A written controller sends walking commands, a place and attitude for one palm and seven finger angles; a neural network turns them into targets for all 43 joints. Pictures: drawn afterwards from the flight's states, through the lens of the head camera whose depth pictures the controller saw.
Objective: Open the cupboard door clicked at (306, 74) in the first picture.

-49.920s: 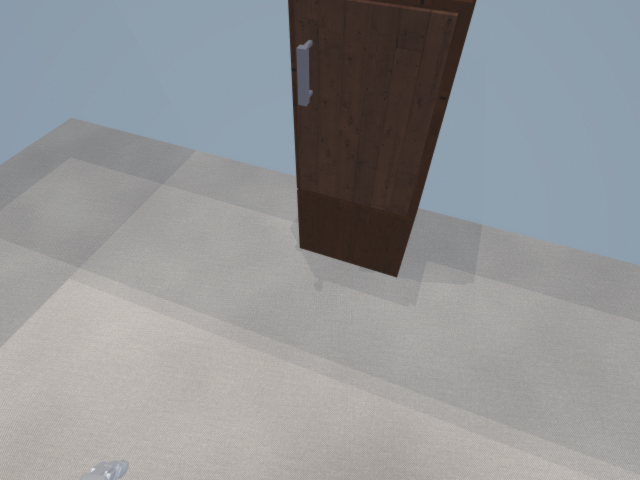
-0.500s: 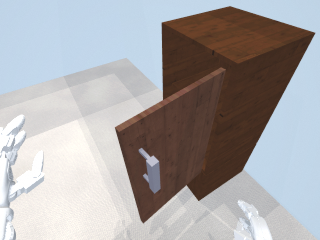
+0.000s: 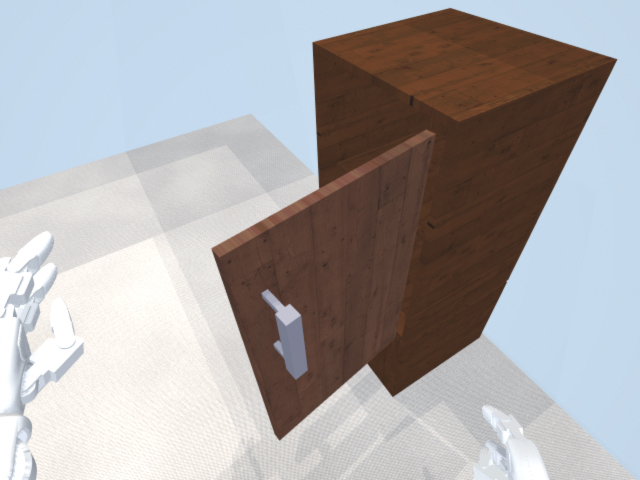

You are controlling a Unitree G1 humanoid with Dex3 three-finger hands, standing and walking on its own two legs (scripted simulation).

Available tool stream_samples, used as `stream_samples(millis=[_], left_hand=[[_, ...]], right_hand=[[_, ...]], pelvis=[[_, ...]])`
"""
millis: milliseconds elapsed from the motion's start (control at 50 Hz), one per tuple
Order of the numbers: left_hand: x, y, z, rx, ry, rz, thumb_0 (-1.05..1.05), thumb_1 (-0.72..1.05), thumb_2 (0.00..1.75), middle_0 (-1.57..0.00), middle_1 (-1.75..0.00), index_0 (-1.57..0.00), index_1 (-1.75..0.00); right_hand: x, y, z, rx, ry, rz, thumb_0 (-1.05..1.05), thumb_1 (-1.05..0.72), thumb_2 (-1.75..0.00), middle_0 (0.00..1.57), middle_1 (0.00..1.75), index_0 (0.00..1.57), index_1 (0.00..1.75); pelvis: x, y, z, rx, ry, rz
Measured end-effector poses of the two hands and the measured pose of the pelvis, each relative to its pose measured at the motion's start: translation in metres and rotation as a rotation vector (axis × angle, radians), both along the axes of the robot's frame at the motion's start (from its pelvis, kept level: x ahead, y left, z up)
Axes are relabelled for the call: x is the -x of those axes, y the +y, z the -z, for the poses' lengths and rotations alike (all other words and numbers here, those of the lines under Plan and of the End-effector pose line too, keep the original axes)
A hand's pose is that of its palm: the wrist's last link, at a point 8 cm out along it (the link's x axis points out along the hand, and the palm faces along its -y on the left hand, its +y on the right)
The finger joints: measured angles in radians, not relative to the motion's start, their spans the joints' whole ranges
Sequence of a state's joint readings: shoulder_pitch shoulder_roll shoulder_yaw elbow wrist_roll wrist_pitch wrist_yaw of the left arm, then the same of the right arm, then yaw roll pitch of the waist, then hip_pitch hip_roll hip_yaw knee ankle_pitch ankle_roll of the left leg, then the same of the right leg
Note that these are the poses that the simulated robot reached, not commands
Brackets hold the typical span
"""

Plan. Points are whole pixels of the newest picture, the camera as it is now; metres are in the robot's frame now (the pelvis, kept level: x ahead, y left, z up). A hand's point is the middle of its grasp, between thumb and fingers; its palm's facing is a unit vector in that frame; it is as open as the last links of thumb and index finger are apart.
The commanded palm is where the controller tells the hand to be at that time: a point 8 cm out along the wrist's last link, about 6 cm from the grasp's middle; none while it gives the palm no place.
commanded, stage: step back with the hand held close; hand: left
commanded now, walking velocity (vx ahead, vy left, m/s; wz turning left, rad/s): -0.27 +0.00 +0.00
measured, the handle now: (283, 334) +0.31 +0.10 +0.00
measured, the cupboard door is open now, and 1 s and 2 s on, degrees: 99 99 99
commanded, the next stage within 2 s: stop stepping back and stand still in 1.14 s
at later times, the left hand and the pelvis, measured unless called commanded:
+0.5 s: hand (33, 374) +0.16 +0.28 +0.15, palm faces +0.34 -0.79 -0.50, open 7.4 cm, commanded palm +0.09 +0.33 +0.17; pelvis -0.05 +0.03 -0.01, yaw -2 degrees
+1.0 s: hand out of the picture +0.07 +0.33 +0.16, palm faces +0.48 -0.76 -0.45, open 7.4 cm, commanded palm -0.01 +0.36 +0.17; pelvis -0.13 +0.05 -0.02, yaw +3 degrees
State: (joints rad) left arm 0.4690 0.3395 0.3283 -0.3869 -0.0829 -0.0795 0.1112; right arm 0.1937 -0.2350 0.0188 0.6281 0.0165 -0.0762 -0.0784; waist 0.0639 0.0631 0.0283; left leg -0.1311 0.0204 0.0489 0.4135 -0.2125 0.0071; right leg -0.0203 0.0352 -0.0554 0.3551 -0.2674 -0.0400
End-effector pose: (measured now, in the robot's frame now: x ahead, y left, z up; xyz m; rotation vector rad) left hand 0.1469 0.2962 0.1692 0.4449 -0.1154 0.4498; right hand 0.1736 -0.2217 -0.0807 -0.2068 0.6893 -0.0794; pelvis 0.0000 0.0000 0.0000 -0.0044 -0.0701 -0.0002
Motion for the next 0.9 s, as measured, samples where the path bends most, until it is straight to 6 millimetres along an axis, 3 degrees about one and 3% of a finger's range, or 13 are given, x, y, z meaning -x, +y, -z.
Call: stream_samples(millis=[80,260,360,640,800,900], left_hand=[[-0.004,0.004,-0.012,-0.073,-0.03,0.013,0.01,0.89,0.89,-0.21,-0.3,-0.21,-0.3],[-0.006,0.003,0.005,-0.086,0.082,0.096,0.01,0.89,0.89,-0.21,-0.3,-0.21,-0.3],[0.002,0.01,0.001,-0.111,0.058,0.125,0.01,0.89,0.89,-0.21,-0.3,-0.21,-0.3],[0.062,0.039,-0.003,-0.167,-0.037,0.085,0.01,0.89,0.89,-0.21,-0.3,-0.21,-0.3],[0.109,0.044,-0.006,-0.178,-0.079,0.005,0.01,0.89,0.89,-0.21,-0.3,-0.21,-0.3],[0.121,0.05,-0.002,-0.129,-0.125,0.004,0.01,0.89,0.89,-0.21,-0.3,-0.21,-0.3]], right_hand=[[0.001,-0.003,0.0,0.0,0.014,0.012,0.01,-0.91,-0.89,0.2,0.3,0.2,0.3],[0.022,-0.013,-0.002,0.03,0.057,0.109,0.01,-0.91,-0.89,0.2,0.3,0.2,0.3],[0.042,-0.011,-0.005,0.057,0.074,0.133,0.01,-0.91,-0.89,0.2,0.3,0.2,0.3],[0.096,0.02,0.002,0.065,0.054,0.087,0.01,-0.91,-0.89,0.2,0.3,0.2,0.3],[0.112,0.035,0.017,0.045,0.08,0.001,0.01,-0.9,-0.89,0.2,0.3,0.2,0.3],[0.122,0.039,0.014,0.076,0.104,-0.004,0.01,-0.9,-0.89,0.2,0.3,0.2,0.3]], pelvis=[[0.003,0.0,0.0,0.009,0.034,0.004],[0.017,0.011,0.002,0.006,0.075,0.03],[0.03,0.017,0.003,0.009,0.077,0.034],[0.078,0.037,0.013,0.029,0.068,-0.003],[0.101,0.035,0.019,0.028,0.064,-0.059],[0.112,0.044,0.018,0.021,0.072,-0.052]])
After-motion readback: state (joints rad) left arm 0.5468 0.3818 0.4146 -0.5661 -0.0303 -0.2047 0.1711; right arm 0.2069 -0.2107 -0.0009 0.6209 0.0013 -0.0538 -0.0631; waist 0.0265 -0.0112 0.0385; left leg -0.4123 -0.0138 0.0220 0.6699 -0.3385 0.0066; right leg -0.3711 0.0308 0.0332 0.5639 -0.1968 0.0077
